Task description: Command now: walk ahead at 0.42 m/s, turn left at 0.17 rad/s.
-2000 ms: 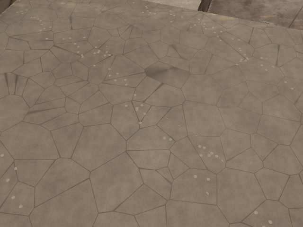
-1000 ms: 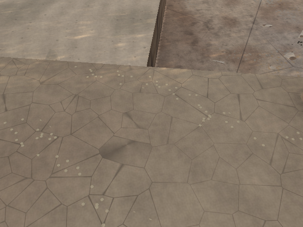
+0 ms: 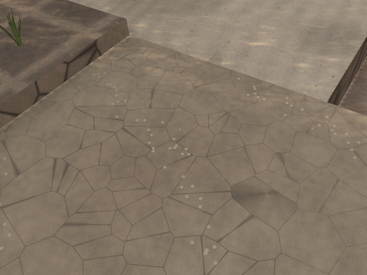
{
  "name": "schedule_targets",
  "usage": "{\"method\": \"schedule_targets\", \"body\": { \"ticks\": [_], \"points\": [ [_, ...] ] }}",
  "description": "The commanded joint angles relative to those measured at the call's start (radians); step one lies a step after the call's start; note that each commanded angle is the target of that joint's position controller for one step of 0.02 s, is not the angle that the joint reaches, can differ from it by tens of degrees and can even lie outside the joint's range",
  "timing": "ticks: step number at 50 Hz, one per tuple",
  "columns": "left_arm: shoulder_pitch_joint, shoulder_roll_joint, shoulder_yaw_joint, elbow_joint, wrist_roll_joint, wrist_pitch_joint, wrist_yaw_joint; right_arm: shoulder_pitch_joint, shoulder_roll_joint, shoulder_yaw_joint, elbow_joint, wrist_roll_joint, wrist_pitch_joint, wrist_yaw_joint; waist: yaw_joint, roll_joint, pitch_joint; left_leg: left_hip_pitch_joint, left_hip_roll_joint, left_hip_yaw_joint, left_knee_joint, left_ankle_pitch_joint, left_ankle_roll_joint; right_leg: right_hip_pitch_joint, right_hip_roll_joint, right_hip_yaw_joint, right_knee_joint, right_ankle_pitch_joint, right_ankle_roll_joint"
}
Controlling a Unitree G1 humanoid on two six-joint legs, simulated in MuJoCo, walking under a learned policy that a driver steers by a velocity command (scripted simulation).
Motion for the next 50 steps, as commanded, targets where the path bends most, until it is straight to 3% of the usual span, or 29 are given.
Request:
{"method": "schedule_targets", "body": {
  "ticks": [1,3,5,6,7,8,9,10,11,12,13,15,20,23,27,29,31,32,33,34,35,36,37,38,40,42,45,50],
  "points": [
    [0.051,0.139,0.026,-0.014,0.001,-0.013,-0.003,-0.233,-0.016,0.017,-0.127,0.004,-0.029,0.009,0.044,-0.194,0.153,-0.113,0.022,0.11,-0.17,-0.008,0.0,0.009,-0.223,0.163,-0.089,0.072,-0.147],
    [0.076,0.15,0.028,0.004,0.005,-0.011,-0.006,-0.253,-0.013,0.023,-0.14,0.01,-0.034,0.009,0.046,-0.215,0.155,-0.021,0.008,0.152,-0.25,-0.06,0.028,-0.01,-0.23,0.141,-0.047,0.212,-0.146],
    [0.077,0.165,0.033,0.015,0.003,-0.006,-0.006,-0.207,-0.026,0.021,-0.134,0.013,-0.042,-0.002,0.014,-0.219,0.139,0.102,-0.019,0.177,-0.306,-0.086,0.07,-0.028,-0.256,0.14,0.009,0.368,-0.142],
    [0.059,0.171,0.033,0.016,-0.001,-0.004,-0.006,-0.13,-0.034,0.015,-0.111,0.015,-0.047,-0.011,-0.033,-0.205,0.111,0.213,-0.043,0.182,-0.355,-0.069,0.091,-0.041,-0.254,0.123,0.079,0.508,-0.13],
    [0.039,0.165,0.029,0.019,-0.009,-0.001,-0.006,0.012,-0.05,0.004,-0.06,0.011,-0.059,-0.023,-0.106,-0.15,0.039,0.406,-0.064,0.18,-0.43,-0.01,0.114,-0.078,-0.212,0.063,0.244,0.631,-0.105],
    [0.02,0.145,0.02,0.004,-0.016,-0.002,-0.006,0.184,-0.104,-0.014,-0.01,-0.005,-0.072,-0.039,-0.177,-0.084,-0.082,0.667,0.026,0.078,-0.435,-0.052,0.145,-0.219,-0.162,0.011,0.46,0.524,-0.076],
    [0.032,0.035,-0.01,-0.054,-0.03,-0.005,-0.014,0.338,-0.219,-0.038,0.005,-0.023,-0.078,-0.054,-0.209,0.15,-0.221,0.945,0.354,-0.369,-0.522,-0.29,0.227,-0.534,-0.046,-0.064,0.816,0.038,-0.023],
    [0.035,0.102,0.014,-0.038,-0.014,-0.002,-0.01,0.332,-0.229,-0.041,0.021,0.008,-0.069,-0.054,-0.19,0.148,-0.212,0.863,0.43,-0.62,-0.645,-0.292,0.272,-0.647,0.019,0.038,0.978,-0.251,-0.037],
    [-0.016,0.118,0.022,-0.045,-0.009,0.004,-0.011,0.213,-0.172,-0.024,0.004,0.015,-0.066,-0.05,-0.135,0.059,-0.053,0.735,0.385,-0.448,-0.634,-0.311,0.246,-0.688,-0.051,0.09,1.028,-0.182,-0.058],
    [-0.041,0.093,0.016,-0.042,-0.012,0.0,-0.022,0.125,-0.098,-0.004,-0.013,0.018,-0.071,-0.045,-0.107,0.02,0.028,0.596,0.332,-0.319,-0.669,-0.237,0.218,-0.659,-0.081,0.094,0.989,-0.099,-0.061],
    [-0.04,0.07,0.015,-0.031,-0.012,0.006,-0.027,0.077,-0.057,0.009,-0.017,0.018,-0.079,-0.043,-0.074,0.026,0.074,0.512,0.279,-0.209,-0.704,-0.161,0.178,-0.618,-0.1,0.087,0.941,-0.055,-0.058],
    [-0.01,0.054,0.016,-0.01,0.011,0.033,-0.039,0.078,-0.023,0.022,0.002,0.022,-0.097,-0.05,-0.044,0.055,0.099,0.447,0.224,-0.071,-0.732,-0.005,0.145,-0.57,-0.104,0.077,0.914,-0.009,-0.041],
    [-0.145,0.036,0.019,-0.058,0.009,0.051,-0.057,0.173,-0.026,0.026,0.052,0.026,-0.123,-0.057,-0.041,0.031,0.131,0.488,0.215,0.094,-0.743,0.297,0.146,-0.713,-0.093,0.057,0.873,0.126,-0.023],
    [-0.27,0.018,0.006,-0.108,0.009,0.046,-0.066,0.187,-0.017,0.034,0.068,0.026,-0.126,-0.062,-0.052,0.023,0.155,0.482,0.187,0.185,-0.737,0.411,0.134,-0.703,-0.077,0.004,0.691,0.24,-0.019],
    [-0.403,0.007,-0.012,-0.167,0.011,0.046,-0.077,0.246,-0.049,0.033,0.103,0.03,-0.126,-0.079,-0.078,0.011,0.168,0.559,0.216,0.242,-0.721,0.57,0.12,-0.624,-0.049,-0.09,0.467,0.275,-0.051],
    [-0.381,0.029,-0.007,-0.17,0.012,0.048,-0.072,0.25,-0.077,0.028,0.112,0.027,-0.119,-0.089,-0.057,0.022,0.127,0.643,0.231,0.272,-0.624,0.836,0.106,-0.557,0.001,-0.127,0.424,0.209,-0.088],
    [-0.279,0.06,0.006,-0.147,0.015,0.051,-0.062,0.239,-0.109,0.02,0.113,0.021,-0.103,-0.1,-0.006,0.056,0.053,0.698,0.247,0.294,-0.434,1.081,0.1,-0.446,0.062,-0.152,0.424,0.097,-0.134],
    [-0.188,0.085,0.019,-0.122,0.017,0.049,-0.058,0.229,-0.122,0.016,0.107,0.017,-0.092,-0.101,0.033,0.061,-0.003,0.685,0.254,0.292,-0.277,1.078,0.107,-0.342,0.085,-0.141,0.4,0.054,-0.161],
    [-0.064,0.118,0.037,-0.085,0.024,0.042,-0.051,0.216,-0.131,0.013,0.096,0.019,-0.084,-0.096,0.092,0.035,-0.069,0.597,0.241,0.3,-0.06,0.923,0.104,-0.16,0.099,-0.106,0.317,0.058,-0.195],
    [0.039,0.203,0.067,-0.068,0.033,0.043,-0.034,0.22,-0.104,0.019,0.067,0.021,-0.086,-0.085,0.128,-0.073,-0.148,0.392,0.186,0.312,0.267,0.504,0.086,0.051,-0.075,0.124,0.278,-0.04,-0.257],
    [-0.028,0.292,0.089,-0.096,0.018,0.054,-0.03,0.261,-0.012,0.032,-0.003,0.038,-0.093,-0.062,0.026,-0.315,-0.233,-0.05,-0.055,0.205,0.642,-0.373,0.028,0.326,-0.349,0.716,0.174,0.026,-0.446],
    [-0.022,0.264,0.086,-0.096,-0.008,0.064,-0.027,0.127,-0.087,0.022,-0.03,0.025,-0.106,-0.058,0.071,-0.108,-0.192,-0.182,-0.011,0.022,0.662,-0.294,0.044,0.296,-0.331,0.716,0.089,0.006,-0.424],
    [-0.082,0.224,0.074,-0.094,-0.012,0.063,-0.017,0.083,-0.076,0.028,-0.054,0.035,-0.121,-0.052,0.037,-0.068,-0.064,-0.203,0.046,0.011,0.579,-0.196,0.05,0.165,-0.318,0.587,0.06,0.038,-0.381],
    [-0.12,0.173,0.062,-0.092,-0.01,0.059,-0.016,0.097,-0.076,0.028,-0.044,0.035,-0.126,-0.054,-0.015,0.007,0.022,-0.144,0.081,0.021,0.47,-0.154,0.048,0.02,-0.276,0.499,0.035,0.148,-0.331],
    [-0.17,0.137,0.047,-0.099,-0.016,0.041,-0.009,0.125,-0.06,0.031,-0.037,0.002,-0.089,-0.055,-0.077,0.005,0.055,-0.017,0.111,0.018,0.358,-0.147,0.018,-0.14,-0.186,0.363,0.017,0.306,-0.284],
    [-0.151,0.151,0.046,-0.095,-0.021,0.02,-0.013,0.129,-0.045,0.033,-0.046,-0.009,-0.056,-0.048,-0.092,-0.02,0.048,0.01,0.112,0.039,0.285,-0.143,-0.008,-0.185,-0.144,0.307,0.009,0.391,-0.277],
    [-0.097,0.184,0.054,-0.089,-0.02,0.014,-0.015,0.02,-0.044,0.034,-0.093,-0.006,-0.041,-0.042,-0.065,-0.057,0.074,-0.051,0.115,0.064,0.148,-0.031,-0.039,-0.197,-0.108,0.286,-0.014,0.384,-0.25],
    [0.008,0.186,0.055,-0.082,-0.02,0.021,-0.013,-0.164,-0.051,0.039,-0.16,0.003,-0.042,-0.036,0.013,-0.1,0.075,-0.136,0.083,0.062,-0.065,0.132,-0.045,-0.071,-0.092,0.316,0.022,0.406,-0.198]
  ]
}}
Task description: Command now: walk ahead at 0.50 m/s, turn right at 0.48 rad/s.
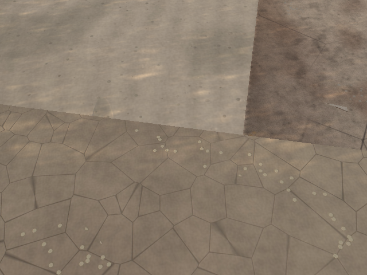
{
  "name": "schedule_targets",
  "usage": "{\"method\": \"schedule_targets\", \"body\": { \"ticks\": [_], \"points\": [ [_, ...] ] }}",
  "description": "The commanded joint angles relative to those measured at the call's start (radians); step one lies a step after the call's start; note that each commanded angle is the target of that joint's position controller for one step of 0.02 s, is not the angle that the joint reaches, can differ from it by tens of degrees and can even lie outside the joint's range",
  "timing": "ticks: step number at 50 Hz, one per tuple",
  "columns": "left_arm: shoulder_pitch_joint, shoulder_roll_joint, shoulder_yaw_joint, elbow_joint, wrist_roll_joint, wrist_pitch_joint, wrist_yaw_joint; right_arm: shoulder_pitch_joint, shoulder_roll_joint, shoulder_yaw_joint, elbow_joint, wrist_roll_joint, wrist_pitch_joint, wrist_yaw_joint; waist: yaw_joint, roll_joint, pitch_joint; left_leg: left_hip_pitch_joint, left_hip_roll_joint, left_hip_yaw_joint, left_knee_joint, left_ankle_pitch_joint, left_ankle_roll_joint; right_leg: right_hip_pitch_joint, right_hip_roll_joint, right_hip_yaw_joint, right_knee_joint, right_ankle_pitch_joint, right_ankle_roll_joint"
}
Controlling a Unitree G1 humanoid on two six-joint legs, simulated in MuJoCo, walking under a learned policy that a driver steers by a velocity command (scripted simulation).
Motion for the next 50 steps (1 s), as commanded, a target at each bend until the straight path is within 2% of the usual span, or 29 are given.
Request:
{"method": "schedule_targets", "body": {
  "ticks": [1,4,6,8,9,10,11,12,13,14,15,16,18,20,22,24,27,31,34,35,36,37,38,39,40,41,42,44,50],
  "points": [
    [0.074,0.149,0.031,-0.039,0.002,-0.01,0.008,-0.093,-0.066,-0.009,-0.085,0.005,-0.01,0.006,0.02,-0.09,-0.011,-0.026,-0.051,0.055,-0.107,0.093,0.0,0.049,-0.246,0.192,-0.058,0.398,-0.088],
    [0.117,0.126,0.017,-0.022,0.011,-0.018,0.015,-0.163,-0.054,0.003,-0.105,0.01,-0.023,0.015,0.056,-0.1,0.006,0.009,-0.071,0.095,-0.225,0.132,0.04,0.114,-0.269,0.164,-0.059,0.477,-0.07],
    [0.111,0.142,0.016,-0.018,0.021,-0.024,0.02,-0.165,-0.07,0.0,-0.115,0.016,-0.029,0.017,0.045,-0.115,0.016,0.06,-0.085,0.098,-0.285,0.096,0.084,0.156,-0.305,0.157,-0.05,0.54,-0.054],
    [0.068,0.163,0.017,-0.021,0.027,-0.031,0.027,-0.058,-0.103,-0.014,-0.086,0.019,-0.034,0.012,-0.017,-0.129,-0.013,0.205,-0.128,0.107,-0.332,0.009,0.131,0.176,-0.319,0.117,0.027,0.759,-0.02],
    [0.056,0.174,0.018,-0.018,0.033,-0.031,0.027,0.047,-0.125,-0.026,-0.051,0.023,-0.038,0.003,-0.064,-0.128,-0.066,0.317,-0.165,0.119,-0.346,-0.037,0.154,0.192,-0.309,0.09,0.146,0.897,-0.007],
    [0.039,0.176,0.017,-0.018,0.034,-0.03,0.025,0.202,-0.14,-0.036,-0.002,0.021,-0.045,-0.007,-0.139,-0.097,-0.142,0.488,-0.177,0.125,-0.402,-0.01,0.181,0.162,-0.274,0.04,0.333,0.912,0.009],
    [0.048,0.139,0.003,-0.041,0.032,-0.033,0.024,0.36,-0.19,-0.05,0.028,0.003,-0.05,-0.019,-0.193,-0.025,-0.249,0.722,-0.013,-0.068,-0.402,-0.093,0.23,-0.005,-0.235,0.004,0.601,0.642,0.022],
    [0.162,0.068,-0.008,-0.055,0.0,-0.034,0.013,0.404,-0.302,-0.083,0.042,-0.008,-0.044,-0.015,-0.129,0.239,-0.325,0.952,0.23,-0.599,-0.494,-0.126,0.391,-0.365,-0.035,-0.081,0.973,-0.042,0.085],
    [0.125,0.124,-0.005,-0.054,0.037,-0.038,0.014,0.314,-0.226,-0.07,0.04,0.034,-0.03,0.004,-0.096,0.14,-0.262,0.902,0.217,-0.751,-0.597,-0.179,0.389,-0.497,-0.069,0.0,1.044,-0.234,0.07],
    [0.032,0.132,-0.004,-0.074,0.039,-0.041,0.009,0.22,-0.175,-0.06,0.016,0.042,-0.027,0.009,-0.074,0.046,-0.12,0.771,0.19,-0.578,-0.595,-0.194,0.375,-0.543,-0.131,0.007,1.033,-0.15,0.072],
    [-0.04,0.125,-0.011,-0.092,0.04,-0.048,0.004,0.189,-0.135,-0.051,0.014,0.035,-0.029,0.012,-0.075,-0.028,-0.066,0.675,0.142,-0.47,-0.611,-0.084,0.356,-0.533,-0.165,-0.003,0.979,-0.096,0.078],
    [-0.066,0.113,-0.013,-0.106,0.043,-0.044,0.0,0.193,-0.119,-0.045,0.024,0.032,-0.033,0.008,-0.058,-0.03,-0.033,0.613,0.098,-0.397,-0.623,0.01,0.336,-0.517,-0.19,-0.009,0.924,-0.083,0.086],
    [-0.057,0.093,-0.022,-0.119,0.053,-0.02,-0.006,0.214,-0.116,-0.042,0.05,0.04,-0.043,0.004,-0.026,0.014,-0.043,0.551,0.038,-0.307,-0.64,0.153,0.313,-0.457,-0.21,-0.022,0.844,-0.078,0.116],
    [-0.073,0.081,-0.029,-0.132,0.054,-0.004,-0.009,0.251,-0.136,-0.05,0.064,0.048,-0.051,0.001,-0.025,0.023,-0.05,0.53,0.017,-0.27,-0.655,0.207,0.325,-0.467,-0.215,-0.045,0.792,-0.081,0.144],
    [-0.151,0.067,-0.036,-0.164,0.054,0.004,-0.013,0.286,-0.148,-0.055,0.073,0.051,-0.046,-0.003,-0.039,0.025,-0.023,0.508,-0.002,-0.25,-0.682,0.181,0.328,-0.514,-0.225,-0.065,0.716,-0.033,0.17],
    [-0.254,0.065,-0.041,-0.201,0.051,0.006,-0.014,0.323,-0.142,-0.056,0.08,0.051,-0.04,-0.004,-0.067,0.026,0.003,0.504,-0.022,-0.245,-0.695,0.172,0.31,-0.55,-0.229,-0.078,0.609,0.051,0.189],
    [-0.357,0.052,-0.051,-0.237,0.044,0.002,-0.019,0.375,-0.149,-0.063,0.086,0.05,-0.035,-0.006,-0.109,0.033,-0.005,0.546,-0.04,-0.244,-0.663,0.216,0.278,-0.544,-0.21,-0.082,0.471,0.161,0.196],
    [-0.454,0.057,-0.057,-0.281,0.03,-0.014,-0.018,0.419,-0.156,-0.068,0.08,0.035,-0.025,-0.017,-0.143,0.04,-0.012,0.634,-0.021,-0.29,-0.585,0.338,0.272,-0.54,-0.175,-0.076,0.371,0.162,0.186],
    [-0.394,0.087,-0.049,-0.278,0.026,-0.028,-0.012,0.355,-0.179,-0.076,0.049,0.026,-0.023,-0.028,-0.094,0.049,-0.032,0.614,-0.007,-0.336,-0.512,0.364,0.234,-0.378,-0.15,-0.052,0.264,0.098,0.157],
    [-0.316,0.108,-0.04,-0.256,0.025,-0.033,-0.004,0.319,-0.192,-0.08,0.034,0.028,-0.026,-0.028,-0.057,0.053,-0.059,0.582,-0.021,-0.34,-0.455,0.407,0.214,-0.257,-0.13,-0.053,0.227,0.071,0.144],
    [-0.202,0.132,-0.028,-0.224,0.029,-0.043,0.007,0.298,-0.192,-0.08,0.029,0.035,-0.031,-0.021,0.003,0.013,-0.112,0.544,-0.07,-0.311,-0.317,0.422,0.19,-0.091,-0.13,-0.051,0.151,0.093,0.121],
    [-0.075,0.195,-0.009,-0.211,0.044,-0.051,0.026,0.313,-0.143,-0.067,0.015,0.05,-0.042,-0.009,0.05,-0.079,-0.227,0.451,-0.13,-0.244,-0.092,0.27,0.165,0.123,-0.288,0.093,0.114,-0.041,0.075],
    [-0.007,0.27,0.007,-0.219,0.063,-0.04,0.041,0.375,-0.043,-0.044,-0.016,0.074,-0.045,-0.01,0.034,-0.256,-0.324,0.193,-0.253,-0.107,0.168,-0.301,0.135,0.35,-0.552,0.449,0.052,-0.175,0.005],
    [-0.038,0.266,0.016,-0.213,0.045,-0.019,0.036,0.429,-0.111,-0.053,-0.022,0.049,-0.033,-0.016,-0.019,-0.311,-0.335,0.062,-0.233,-0.059,0.308,-0.435,0.14,0.307,-0.615,0.71,-0.007,-0.285,-0.068],
    [-0.103,0.161,-0.004,-0.232,0.037,-0.012,0.032,0.378,-0.14,-0.06,0.005,0.028,-0.017,-0.016,-0.031,-0.14,-0.189,0.025,-0.166,-0.064,0.37,-0.342,0.136,0.183,-0.568,0.583,-0.018,-0.345,-0.057],
    [-0.144,0.101,-0.019,-0.233,0.035,-0.014,0.025,0.309,-0.128,-0.057,-0.002,0.022,-0.013,-0.004,-0.03,-0.072,-0.092,0.038,-0.141,-0.051,0.343,-0.269,0.125,0.068,-0.505,0.419,-0.042,-0.239,-0.034],
    [-0.16,0.086,-0.024,-0.227,0.037,-0.019,0.025,0.291,-0.109,-0.056,-0.005,0.02,-0.007,0.005,-0.049,-0.1,-0.052,0.063,-0.113,-0.042,0.305,-0.236,0.114,0.002,-0.459,0.298,-0.069,-0.124,-0.006],
    [-0.133,0.09,-0.024,-0.199,0.028,-0.037,0.024,0.284,-0.099,-0.054,-0.007,0.007,0.016,0.021,-0.065,-0.152,-0.034,0.095,-0.093,-0.022,0.288,-0.207,0.096,-0.052,-0.408,0.154,-0.087,0.068,0.009],
    [-0.036,0.099,-0.012,-0.141,0.022,-0.064,0.003,0.131,-0.073,-0.043,-0.063,0.006,0.028,0.045,-0.053,-0.116,-0.028,-0.02,-0.095,-0.037,0.193,-0.065,0.076,-0.001,-0.407,-0.007,-0.129,0.299,-0.029]
  ]
}}
Over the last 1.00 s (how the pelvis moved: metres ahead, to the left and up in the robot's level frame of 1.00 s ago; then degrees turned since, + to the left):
0.51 -0.02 0.00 -24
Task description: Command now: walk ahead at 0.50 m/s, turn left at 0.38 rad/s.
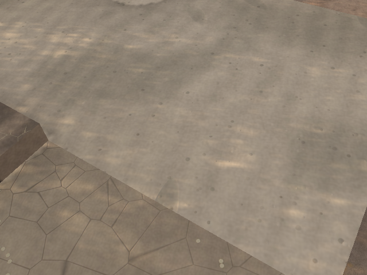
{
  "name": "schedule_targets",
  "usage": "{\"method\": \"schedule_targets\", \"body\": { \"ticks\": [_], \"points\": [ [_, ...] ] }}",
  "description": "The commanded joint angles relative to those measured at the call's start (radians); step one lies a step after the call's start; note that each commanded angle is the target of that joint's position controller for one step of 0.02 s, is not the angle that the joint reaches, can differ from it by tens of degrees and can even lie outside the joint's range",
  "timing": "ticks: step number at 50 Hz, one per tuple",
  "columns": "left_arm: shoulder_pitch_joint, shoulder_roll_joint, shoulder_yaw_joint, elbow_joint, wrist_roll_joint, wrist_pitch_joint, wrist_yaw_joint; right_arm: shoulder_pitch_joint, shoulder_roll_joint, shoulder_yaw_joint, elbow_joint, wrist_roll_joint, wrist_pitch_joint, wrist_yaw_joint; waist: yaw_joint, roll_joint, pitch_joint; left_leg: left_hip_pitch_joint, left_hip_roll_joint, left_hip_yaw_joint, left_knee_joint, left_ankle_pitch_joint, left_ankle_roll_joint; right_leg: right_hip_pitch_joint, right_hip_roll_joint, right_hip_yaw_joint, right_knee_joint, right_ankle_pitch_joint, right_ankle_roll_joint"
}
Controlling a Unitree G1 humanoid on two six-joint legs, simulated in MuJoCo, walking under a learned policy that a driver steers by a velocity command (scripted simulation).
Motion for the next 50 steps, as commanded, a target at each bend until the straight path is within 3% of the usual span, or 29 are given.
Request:
{"method": "schedule_targets", "body": {
  "ticks": [1,4,9,11,12,13,14,15,16,17,18,19,20,22,27,31,34,37,38,39,40,41,42,43,44,45,46,47,50],
  "points": [
    [0.02,0.104,0.024,-0.03,-0.001,-0.021,-0.008,-0.022,-0.004,0.008,-0.065,0.0,-0.005,0.009,-0.018,-0.138,0.008,-0.104,0.015,-0.033,-0.075,0.087,-0.011,0.06,-0.261,0.167,-0.16,0.297,-0.121],
    [0.04,0.111,0.026,-0.005,-0.005,-0.017,-0.012,-0.127,0.016,0.027,-0.092,-0.002,-0.015,0.015,0.003,-0.144,0.034,-0.045,0.011,0.021,-0.277,0.175,-0.009,0.047,-0.232,0.09,-0.169,0.307,-0.107],
    [0.133,0.148,0.035,0.064,-0.007,0.005,-0.004,-0.239,0.006,0.041,-0.131,-0.005,-0.033,0.009,0.033,-0.161,0.059,0.053,0.004,0.12,-0.48,0.086,0.04,0.135,-0.277,0.075,-0.125,0.41,-0.101],
    [0.138,0.165,0.036,0.086,-0.007,0.016,0.0,-0.173,-0.008,0.035,-0.11,-0.01,-0.044,-0.004,-0.006,-0.165,0.017,0.175,-0.041,0.15,-0.541,0.018,0.078,0.179,-0.277,0.055,0.006,0.672,-0.09],
    [0.135,0.165,0.034,0.095,-0.013,0.022,0.001,-0.046,-0.018,0.027,-0.067,-0.017,-0.056,-0.013,-0.068,-0.14,-0.053,0.34,-0.072,0.163,-0.617,0.058,0.102,0.162,-0.249,0.017,0.166,0.763,-0.073],
    [0.134,0.143,0.024,0.085,-0.018,0.022,0.003,0.12,-0.063,0.008,-0.009,-0.032,-0.066,-0.026,-0.13,-0.101,-0.163,0.595,-0.016,0.095,-0.618,0.061,0.134,0.031,-0.213,-0.008,0.369,0.63,-0.052],
    [0.149,0.049,-0.002,0.021,-0.037,0.016,-0.007,0.257,-0.166,-0.016,0.004,-0.047,-0.068,-0.041,-0.162,0.092,-0.318,0.914,0.293,-0.311,-0.651,-0.049,0.222,-0.292,-0.111,-0.049,0.72,0.165,-0.008],
    [0.156,0.095,0.017,0.022,-0.021,0.021,-0.006,0.264,-0.201,-0.029,0.015,0.0,-0.055,-0.046,-0.142,0.155,-0.365,0.939,0.416,-0.631,-0.779,0.054,0.29,-0.467,0.007,0.057,0.925,-0.321,0.001],
    [0.072,0.132,0.031,0.009,-0.008,0.028,-0.004,0.182,-0.17,-0.023,0.015,0.02,-0.051,-0.048,-0.113,0.037,-0.208,0.838,0.362,-0.47,-0.765,0.116,0.269,-0.551,-0.057,0.136,0.962,-0.262,-0.007],
    [0.033,0.098,0.021,0.001,-0.012,0.021,-0.01,0.121,-0.104,-0.005,0.014,0.02,-0.056,-0.046,-0.083,0.006,-0.098,0.698,0.313,-0.341,-0.79,0.182,0.243,-0.543,-0.087,0.139,0.914,-0.197,-0.01],
    [0.036,0.079,0.019,0.012,-0.013,0.024,-0.013,0.074,-0.056,0.009,0.016,0.018,-0.061,-0.044,-0.044,-0.005,-0.039,0.593,0.255,-0.246,-0.83,0.217,0.2,-0.496,-0.116,0.133,0.839,-0.156,-0.008],
    [0.062,0.071,0.019,0.026,-0.002,0.038,-0.016,0.047,-0.028,0.018,0.021,0.022,-0.069,-0.044,-0.011,0.018,-0.012,0.516,0.221,-0.176,-0.861,0.242,0.171,-0.443,-0.126,0.134,0.797,-0.138,0.001],
    [0.098,0.06,0.017,0.053,0.005,0.053,-0.022,0.041,-0.01,0.023,0.024,0.02,-0.078,-0.045,0.0,0.03,-0.016,0.473,0.202,-0.122,-0.892,0.236,0.159,-0.393,-0.12,0.136,0.792,-0.11,0.006],
    [0.08,0.052,0.022,0.051,0.004,0.066,-0.034,0.069,-0.024,0.018,0.047,0.021,-0.096,-0.047,0.008,0.025,-0.001,0.454,0.195,-0.07,-0.936,0.259,0.161,-0.408,-0.108,0.144,0.788,-0.056,0.01],
    [-0.093,0.04,0.025,0.006,0.003,0.07,-0.041,0.132,-0.021,0.018,0.091,0.019,-0.111,-0.05,-0.02,0.0,0.069,0.503,0.192,0.054,-0.985,0.301,0.146,-0.558,-0.105,0.166,0.648,0.121,0.024],
    [-0.229,0.014,0.007,-0.04,0.009,0.064,-0.055,0.164,-0.024,0.022,0.117,0.021,-0.115,-0.059,-0.051,0.004,0.088,0.548,0.19,0.149,-0.979,0.393,0.129,-0.528,-0.092,0.087,0.444,0.23,0.012],
    [-0.305,0.014,0.001,-0.079,0.012,0.062,-0.063,0.216,-0.041,0.019,0.149,0.017,-0.107,-0.07,-0.072,-0.005,0.1,0.654,0.218,0.185,-0.93,0.509,0.116,-0.523,-0.075,0.034,0.339,0.188,-0.022],
    [-0.266,0.031,0.009,-0.083,0.013,0.064,-0.057,0.206,-0.074,0.015,0.161,0.011,-0.095,-0.08,-0.038,0.021,0.05,0.736,0.233,0.234,-0.765,0.902,0.092,-0.416,-0.001,-0.029,0.294,0.051,-0.08],
    [-0.205,0.045,0.016,-0.07,0.015,0.063,-0.052,0.199,-0.09,0.011,0.162,0.008,-0.089,-0.083,-0.009,0.034,0.007,0.746,0.235,0.25,-0.652,1.038,0.087,-0.341,0.036,-0.047,0.29,-0.007,-0.105],
    [-0.102,0.068,0.029,-0.043,0.018,0.058,-0.047,0.194,-0.103,0.008,0.16,0.007,-0.079,-0.085,0.034,0.034,-0.058,0.721,0.232,0.262,-0.483,1.06,0.082,-0.215,0.07,-0.045,0.257,-0.035,-0.132],
    [0.06,0.11,0.051,0.004,0.029,0.051,-0.037,0.178,-0.107,0.009,0.146,0.012,-0.075,-0.085,0.113,-0.004,-0.146,0.584,0.21,0.277,-0.243,0.896,0.06,0.025,0.056,0.02,0.185,-0.013,-0.176],
    [0.163,0.233,0.091,0.012,0.037,0.055,-0.018,0.191,-0.037,0.027,0.087,0.034,-0.084,-0.072,0.132,-0.174,-0.266,0.244,0.114,0.298,0.134,0.425,0.013,0.334,-0.21,0.412,0.154,-0.103,-0.291],
    [0.111,0.276,0.1,-0.001,0.001,0.063,-0.022,0.159,-0.036,0.02,0.04,0.029,-0.092,-0.059,0.08,-0.259,-0.329,-0.036,-0.081,0.128,0.378,-0.284,-0.016,0.457,-0.383,0.882,0.002,0.05,-0.399],
    [0.08,0.253,0.098,0.007,-0.021,0.07,-0.019,0.061,-0.057,0.019,0.018,0.014,-0.098,-0.054,0.087,-0.12,-0.225,-0.127,-0.002,0.001,0.374,-0.197,-0.004,0.389,-0.342,0.736,-0.008,0.069,-0.365],
    [0.028,0.196,0.085,0.006,-0.023,0.072,-0.013,0.042,-0.04,0.027,0.005,0.026,-0.109,-0.049,0.054,-0.076,-0.112,-0.125,0.042,0.01,0.295,-0.117,-0.002,0.25,-0.316,0.615,-0.028,0.113,-0.325],
    [-0.015,0.149,0.071,0.002,-0.019,0.07,-0.011,0.052,-0.034,0.026,0.013,0.024,-0.108,-0.05,0.009,-0.031,-0.038,-0.075,0.073,0.014,0.194,-0.091,-0.004,0.126,-0.262,0.529,-0.054,0.182,-0.274],
    [-0.046,0.121,0.061,0.001,-0.024,0.065,-0.007,0.06,-0.03,0.026,0.01,0.006,-0.091,-0.051,-0.026,-0.041,-0.006,-0.022,0.089,0.012,0.133,-0.087,-0.019,0.037,-0.21,0.461,-0.072,0.243,-0.247],
    [-0.061,0.11,0.056,-0.005,-0.025,0.058,-0.006,0.087,-0.021,0.028,0.016,-0.007,-0.071,-0.048,-0.046,-0.062,-0.015,0.03,0.095,0.015,0.094,-0.08,-0.034,-0.011,-0.182,0.418,-0.085,0.272,-0.237],
    [-0.032,0.143,0.063,-0.005,-0.025,0.037,-0.011,0.06,-0.011,0.027,-0.004,-0.013,-0.037,-0.039,-0.054,-0.075,-0.018,0.028,0.089,0.043,-0.003,-0.021,-0.069,-0.063,-0.135,0.371,-0.106,0.328,-0.237]
  ]
}}
Over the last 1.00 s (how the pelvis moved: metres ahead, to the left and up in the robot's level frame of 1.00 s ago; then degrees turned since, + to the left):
0.55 0.06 0.00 24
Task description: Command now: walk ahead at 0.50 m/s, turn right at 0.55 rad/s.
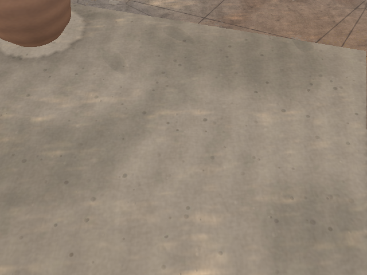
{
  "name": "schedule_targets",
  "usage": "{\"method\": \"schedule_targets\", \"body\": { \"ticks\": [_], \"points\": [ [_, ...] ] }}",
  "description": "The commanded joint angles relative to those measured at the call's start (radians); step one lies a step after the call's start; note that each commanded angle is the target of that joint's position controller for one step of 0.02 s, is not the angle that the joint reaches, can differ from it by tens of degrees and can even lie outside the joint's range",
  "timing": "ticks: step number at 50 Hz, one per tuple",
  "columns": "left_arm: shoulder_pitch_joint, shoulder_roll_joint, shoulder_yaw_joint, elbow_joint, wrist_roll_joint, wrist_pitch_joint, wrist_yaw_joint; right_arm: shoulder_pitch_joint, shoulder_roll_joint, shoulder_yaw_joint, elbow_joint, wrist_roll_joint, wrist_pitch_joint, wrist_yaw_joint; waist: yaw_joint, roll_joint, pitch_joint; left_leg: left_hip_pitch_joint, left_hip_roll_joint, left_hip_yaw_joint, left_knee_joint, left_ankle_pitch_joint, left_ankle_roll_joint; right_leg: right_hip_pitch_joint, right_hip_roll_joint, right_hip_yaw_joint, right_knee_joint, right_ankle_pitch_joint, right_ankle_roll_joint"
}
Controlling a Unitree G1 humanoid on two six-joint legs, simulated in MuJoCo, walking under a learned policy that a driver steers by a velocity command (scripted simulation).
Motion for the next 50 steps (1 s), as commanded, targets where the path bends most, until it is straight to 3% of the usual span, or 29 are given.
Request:
{"method": "schedule_targets", "body": {
  "ticks": [1,6,10,12,14,15,16,17,18,19,20,21,22,25,30,33,34,35,36,37,38,39,41,42,44,45,48,50],
  "points": [
    [0.026,0.142,0.032,-0.059,-0.002,-0.027,0.003,0.048,-0.078,-0.021,-0.049,-0.007,0.023,0.006,-0.025,-0.049,-0.043,-0.056,0.007,0.025,-0.091,0.084,-0.035,0.022,-0.243,0.254,-0.189,0.294,-0.143],
    [0.128,0.133,0.03,-0.038,-0.003,-0.03,0.006,-0.135,-0.068,-0.013,-0.108,0.002,0.02,0.012,0.052,-0.087,-0.016,-0.13,-0.007,0.032,-0.343,0.283,-0.041,0.12,-0.227,0.258,-0.194,0.274,-0.094],
    [0.174,0.12,0.02,-0.016,0.006,-0.027,0.021,-0.194,-0.052,-0.002,-0.126,0.012,0.002,0.01,0.079,-0.085,-0.026,-0.042,-0.069,0.065,-0.489,0.327,-0.005,0.189,-0.225,0.204,-0.082,0.648,-0.044],
    [0.155,0.129,0.018,-0.016,0.012,-0.024,0.029,-0.149,-0.071,-0.007,-0.112,0.011,-0.011,0.006,0.058,-0.108,-0.046,0.054,-0.097,0.051,-0.546,0.294,0.023,0.204,-0.235,0.219,-0.019,0.704,-0.016],
    [0.108,0.145,0.021,-0.023,0.01,-0.029,0.037,0.002,-0.11,-0.021,-0.061,0.005,-0.026,-0.005,-0.012,-0.114,-0.088,0.212,-0.127,0.04,-0.63,0.282,0.06,0.22,-0.229,0.24,0.111,0.79,0.017],
    [0.089,0.147,0.019,-0.023,0.0,-0.035,0.035,0.099,-0.122,-0.024,-0.029,0.0,-0.045,-0.014,-0.068,-0.062,-0.125,0.351,-0.094,0.023,-0.734,0.443,0.078,0.194,-0.19,0.217,0.249,0.711,0.036],
    [0.108,0.098,0.004,-0.054,-0.01,-0.044,0.033,0.208,-0.179,-0.031,-0.017,-0.01,-0.059,-0.025,-0.088,0.039,-0.251,0.586,0.11,-0.141,-0.657,0.848,0.117,0.064,-0.131,0.18,0.471,0.348,0.061],
    [0.326,0.025,-0.004,-0.024,-0.054,-0.031,0.039,0.205,-0.241,-0.05,-0.016,0.005,-0.043,-0.018,-0.006,0.274,-0.417,0.823,0.378,-0.435,-0.595,1.301,0.321,-0.145,0.03,0.099,0.789,-0.462,0.098],
    [0.303,0.115,0.006,0.012,-0.011,-0.013,0.049,0.188,-0.175,-0.041,-0.03,0.04,-0.024,-0.008,-0.02,0.107,-0.417,0.733,0.334,-0.472,-0.652,1.166,0.327,-0.183,0.001,0.139,0.856,-0.436,0.094],
    [0.215,0.107,0.008,0.013,0.005,-0.003,0.044,0.109,-0.11,-0.022,-0.034,0.046,-0.022,-0.008,-0.007,0.035,-0.275,0.601,0.275,-0.358,-0.702,0.983,0.298,-0.199,-0.032,0.159,0.847,-0.37,0.105],
    [0.157,0.088,0.001,0.003,0.014,0.004,0.038,0.04,-0.06,-0.006,-0.038,0.039,-0.017,-0.01,0.008,0.012,-0.191,0.501,0.221,-0.282,-0.751,0.859,0.257,-0.201,-0.064,0.145,0.787,-0.331,0.114],
    [0.121,0.075,-0.002,0.001,0.019,0.018,0.031,0.019,-0.039,0.005,-0.031,0.038,-0.017,-0.017,0.014,0.041,-0.138,0.424,0.179,-0.213,-0.791,0.817,0.23,-0.177,-0.09,0.138,0.725,-0.304,0.125],
    [0.135,0.062,-0.005,0.011,0.026,0.035,0.024,0.015,-0.045,0.006,-0.017,0.037,-0.014,-0.021,0.031,0.077,-0.122,0.349,0.142,-0.161,-0.818,0.776,0.211,-0.111,-0.094,0.115,0.684,-0.273,0.136],
    [0.155,0.031,-0.017,0.041,0.019,0.06,0.023,0.004,-0.065,0.007,0.01,0.024,-0.016,-0.019,0.055,0.095,-0.141,0.276,0.099,-0.085,-0.841,0.686,0.203,-0.01,-0.091,0.067,0.532,-0.254,0.15],
    [0.055,0.034,-0.031,0.059,0.02,0.078,0.036,0.034,-0.102,-0.005,0.05,0.02,0.017,-0.019,0.012,0.126,-0.108,0.233,0.088,-0.135,-0.9,0.115,0.199,0.032,-0.117,0.013,0.282,-0.206,0.14],
    [0.056,0.019,-0.041,0.088,0.024,0.064,0.039,0.019,-0.094,-0.004,0.061,0.031,0.042,-0.023,0.033,0.078,-0.051,0.127,0.07,-0.155,-0.907,-0.141,0.145,0.139,-0.121,0.003,0.075,-0.087,0.106],
    [0.049,0.031,-0.043,0.089,0.031,0.054,0.042,0.038,-0.081,-0.002,0.071,0.03,0.045,-0.024,0.03,0.038,-0.028,0.096,0.06,-0.157,-0.902,-0.18,0.103,0.159,-0.164,0.067,0.0,-0.056,0.089],
    [0.051,0.064,-0.043,0.086,0.041,0.04,0.048,0.053,-0.063,0.0,0.071,0.032,0.045,-0.021,0.014,-0.026,-0.018,0.096,0.025,-0.131,-0.842,-0.139,0.068,0.142,-0.262,0.189,-0.081,-0.101,0.065],
    [-0.005,0.082,-0.04,0.102,0.017,0.034,0.047,0.081,-0.031,0.003,0.085,0.047,0.049,-0.017,-0.038,-0.159,0.031,0.222,-0.067,-0.029,-0.812,-0.014,0.049,-0.059,-0.293,0.243,-0.129,-0.209,0.038],
    [-0.035,0.037,-0.053,0.103,0.012,0.023,0.045,0.085,-0.038,0.003,0.112,0.039,0.049,-0.016,-0.042,-0.142,0.025,0.362,-0.064,-0.027,-0.775,0.091,0.044,-0.144,-0.29,0.243,-0.171,-0.256,0.053],
    [-0.042,0.03,-0.056,0.112,0.009,0.013,0.044,0.099,-0.039,0.001,0.128,0.035,0.047,-0.016,-0.049,-0.132,0.013,0.42,-0.051,-0.036,-0.774,0.135,0.048,-0.159,-0.267,0.214,-0.171,-0.241,0.075],
    [-0.021,0.047,-0.048,0.126,0.009,0.011,0.045,0.116,-0.05,-0.001,0.144,0.034,0.044,-0.016,-0.044,-0.128,-0.012,0.426,-0.058,-0.029,-0.756,0.085,0.056,-0.127,-0.236,0.189,-0.172,-0.292,0.08],
    [0.011,0.08,-0.031,0.136,0.007,0.017,0.045,0.115,-0.07,-0.012,0.153,0.023,0.043,-0.011,-0.025,-0.131,0.017,0.307,-0.099,0.004,-0.693,-0.138,0.08,-0.085,-0.222,0.197,-0.157,-0.474,0.042],
    [0.03,0.085,-0.025,0.138,0.008,0.021,0.043,0.095,-0.06,-0.011,0.15,0.021,0.043,-0.008,-0.008,-0.127,0.052,0.234,-0.114,0.017,-0.669,-0.191,0.085,-0.074,-0.245,0.232,-0.176,-0.559,0.016],
    [0.072,0.101,-0.011,0.153,0.009,0.022,0.043,0.051,-0.016,-0.004,0.136,0.014,0.036,0.0,0.019,-0.174,0.095,0.131,-0.136,0.076,-0.538,-0.095,0.078,-0.021,-0.347,0.351,-0.253,-0.617,-0.046],
    [0.069,0.106,-0.004,0.155,0.009,0.018,0.043,0.045,-0.012,-0.004,0.13,0.007,0.029,0.003,0.021,-0.18,0.1,0.106,-0.11,0.073,-0.479,-0.051,0.081,-0.004,-0.392,0.387,-0.273,-0.586,-0.072],
    [0.021,0.104,0.005,0.149,0.008,-0.002,0.035,0.083,-0.03,-0.015,0.131,0.014,0.001,0.011,-0.017,-0.146,0.085,0.153,-0.083,0.072,-0.531,-0.068,0.101,0.009,-0.388,0.33,-0.237,-0.462,-0.075],
    [-0.028,0.087,0.007,0.139,0.005,-0.009,0.03,0.213,-0.018,-0.022,0.186,0.022,-0.012,0.005,-0.077,-0.093,0.071,0.409,-0.13,0.098,-0.678,-0.031,0.105,-0.124,-0.301,0.222,-0.127,-0.409,-0.033]
  ]
}}
Over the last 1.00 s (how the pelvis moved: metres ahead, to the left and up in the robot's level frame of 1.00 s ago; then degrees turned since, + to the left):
0.52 0.00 -0.01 -14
